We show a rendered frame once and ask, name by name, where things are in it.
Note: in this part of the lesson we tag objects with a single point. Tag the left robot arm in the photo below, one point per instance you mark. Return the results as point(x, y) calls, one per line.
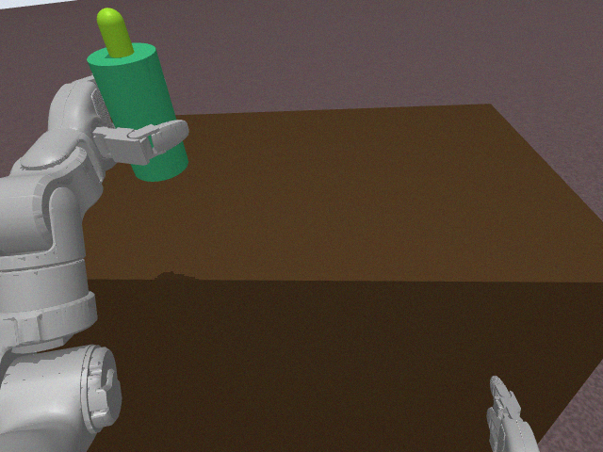
point(55, 401)

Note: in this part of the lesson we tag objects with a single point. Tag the bottle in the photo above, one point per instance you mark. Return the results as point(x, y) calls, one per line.
point(130, 79)

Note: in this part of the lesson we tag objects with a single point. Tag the right robot hand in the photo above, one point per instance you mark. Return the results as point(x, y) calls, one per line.
point(508, 432)

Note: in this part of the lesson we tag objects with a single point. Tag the left robot hand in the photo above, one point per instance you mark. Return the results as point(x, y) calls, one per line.
point(80, 106)

